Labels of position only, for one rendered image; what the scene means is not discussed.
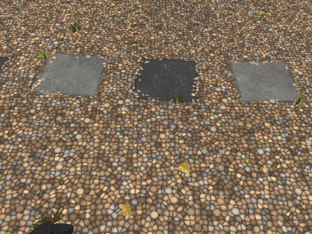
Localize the left robot hand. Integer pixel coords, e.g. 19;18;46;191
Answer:
28;222;74;234

